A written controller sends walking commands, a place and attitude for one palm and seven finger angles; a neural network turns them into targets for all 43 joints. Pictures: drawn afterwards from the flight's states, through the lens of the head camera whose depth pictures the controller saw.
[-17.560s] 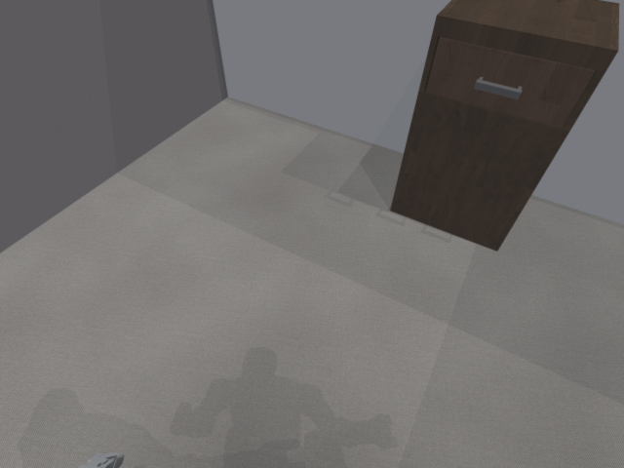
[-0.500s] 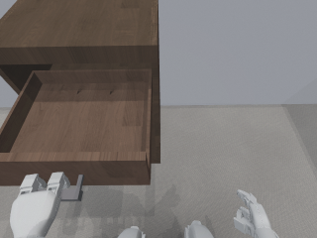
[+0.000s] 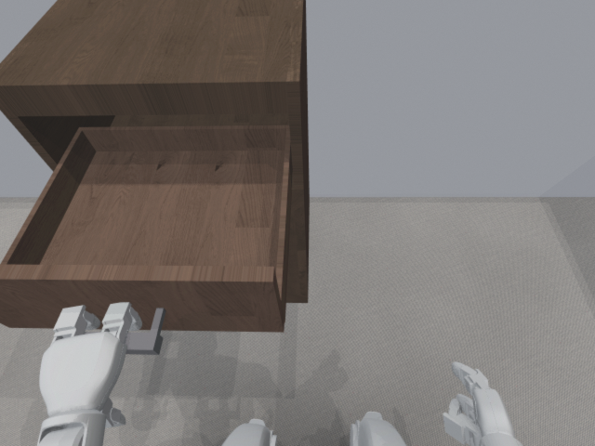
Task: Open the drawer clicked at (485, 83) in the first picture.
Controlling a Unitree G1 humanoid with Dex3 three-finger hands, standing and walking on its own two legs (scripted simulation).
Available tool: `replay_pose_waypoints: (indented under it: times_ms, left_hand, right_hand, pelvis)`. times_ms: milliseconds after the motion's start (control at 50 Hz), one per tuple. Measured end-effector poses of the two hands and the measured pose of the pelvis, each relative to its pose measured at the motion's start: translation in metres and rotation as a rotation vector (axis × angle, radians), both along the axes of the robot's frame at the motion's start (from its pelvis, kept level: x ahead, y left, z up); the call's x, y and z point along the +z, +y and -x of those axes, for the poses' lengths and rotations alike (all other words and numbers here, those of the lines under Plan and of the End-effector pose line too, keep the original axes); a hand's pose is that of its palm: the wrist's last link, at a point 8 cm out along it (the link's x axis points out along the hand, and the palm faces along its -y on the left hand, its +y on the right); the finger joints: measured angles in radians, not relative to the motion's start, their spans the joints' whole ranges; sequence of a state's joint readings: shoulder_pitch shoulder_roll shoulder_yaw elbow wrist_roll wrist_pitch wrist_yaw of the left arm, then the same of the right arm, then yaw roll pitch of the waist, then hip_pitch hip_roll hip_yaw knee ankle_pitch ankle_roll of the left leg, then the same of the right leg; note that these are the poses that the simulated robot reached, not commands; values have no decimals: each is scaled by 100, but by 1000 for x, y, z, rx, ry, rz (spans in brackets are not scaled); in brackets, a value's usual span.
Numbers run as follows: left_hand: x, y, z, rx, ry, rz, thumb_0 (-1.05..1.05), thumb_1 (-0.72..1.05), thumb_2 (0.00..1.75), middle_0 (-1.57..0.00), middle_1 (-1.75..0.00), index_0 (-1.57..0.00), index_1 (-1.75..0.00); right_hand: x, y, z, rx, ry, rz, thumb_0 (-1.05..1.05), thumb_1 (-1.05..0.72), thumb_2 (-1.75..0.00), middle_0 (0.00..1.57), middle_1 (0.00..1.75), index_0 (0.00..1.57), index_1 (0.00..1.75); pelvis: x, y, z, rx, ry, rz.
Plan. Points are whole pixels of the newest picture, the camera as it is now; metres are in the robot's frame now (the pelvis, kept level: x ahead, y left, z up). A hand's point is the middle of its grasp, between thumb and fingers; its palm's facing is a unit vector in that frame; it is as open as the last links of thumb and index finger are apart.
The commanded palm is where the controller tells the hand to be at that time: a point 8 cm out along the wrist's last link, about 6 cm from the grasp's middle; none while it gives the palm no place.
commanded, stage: lift the hand off the handle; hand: left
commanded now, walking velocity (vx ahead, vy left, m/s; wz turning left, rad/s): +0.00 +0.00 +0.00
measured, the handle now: (112, 328) +0.25 +0.28 +0.00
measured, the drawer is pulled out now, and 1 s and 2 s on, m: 0.30 0.29 0.29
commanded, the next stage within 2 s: none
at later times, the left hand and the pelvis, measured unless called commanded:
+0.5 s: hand (108, 364) +0.21 +0.28 -0.03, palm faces -0.02 +0.00 -1.00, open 13.3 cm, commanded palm +0.20 +0.28 +0.03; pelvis -0.01 +0.00 +0.00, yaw +0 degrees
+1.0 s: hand (93, 355) +0.21 +0.29 +0.01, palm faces +0.01 -0.03 -1.00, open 13.5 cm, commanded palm +0.19 +0.28 +0.07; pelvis +0.01 +0.01 +0.02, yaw -1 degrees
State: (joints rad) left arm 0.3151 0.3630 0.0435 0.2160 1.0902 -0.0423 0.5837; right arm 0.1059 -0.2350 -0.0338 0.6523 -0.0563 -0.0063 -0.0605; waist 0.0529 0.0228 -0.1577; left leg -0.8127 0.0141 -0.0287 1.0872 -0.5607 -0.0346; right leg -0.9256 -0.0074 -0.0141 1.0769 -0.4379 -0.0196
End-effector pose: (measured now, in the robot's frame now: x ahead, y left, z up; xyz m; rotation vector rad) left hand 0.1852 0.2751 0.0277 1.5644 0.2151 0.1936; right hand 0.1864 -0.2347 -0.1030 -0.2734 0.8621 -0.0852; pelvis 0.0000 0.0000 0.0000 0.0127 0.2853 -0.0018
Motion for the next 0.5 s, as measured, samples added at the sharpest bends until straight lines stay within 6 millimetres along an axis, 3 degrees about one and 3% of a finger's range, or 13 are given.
replay_pose_waypoints:
  times_ms: [160,500]
  left_hand:
    - [0,0,0,4,6,1,0,-47,31,-27,-121,-42,-124]
    - [1,2,-8,-18,4,6,0,-49,30,-29,-120,-42,-123]
  right_hand:
    - [-2,-8,6,-19,-9,1,1,-90,-90,20,30,20,30]
    - [-7,-7,18,-33,24,5,1,-90,-90,20,30,20,30]
  pelvis:
    - [-1,-3,4,-3,-1,-5]
    - [-1,-3,9,2,-8,-3]
